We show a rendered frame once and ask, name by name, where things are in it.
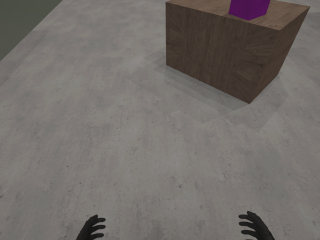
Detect robot right hand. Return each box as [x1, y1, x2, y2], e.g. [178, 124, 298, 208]
[238, 211, 275, 240]

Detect pedestal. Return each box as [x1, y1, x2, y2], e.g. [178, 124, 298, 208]
[165, 0, 310, 104]

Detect robot left hand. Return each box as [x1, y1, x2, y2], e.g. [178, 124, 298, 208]
[76, 214, 106, 240]

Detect carton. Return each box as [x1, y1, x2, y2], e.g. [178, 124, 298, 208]
[228, 0, 271, 21]

